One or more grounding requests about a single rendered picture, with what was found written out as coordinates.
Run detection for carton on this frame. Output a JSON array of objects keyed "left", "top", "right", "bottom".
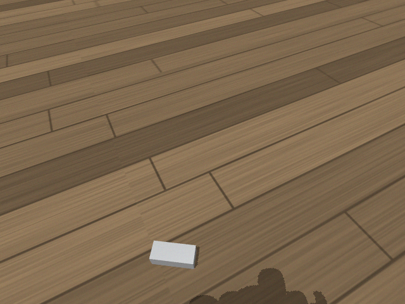
[{"left": 149, "top": 241, "right": 197, "bottom": 269}]

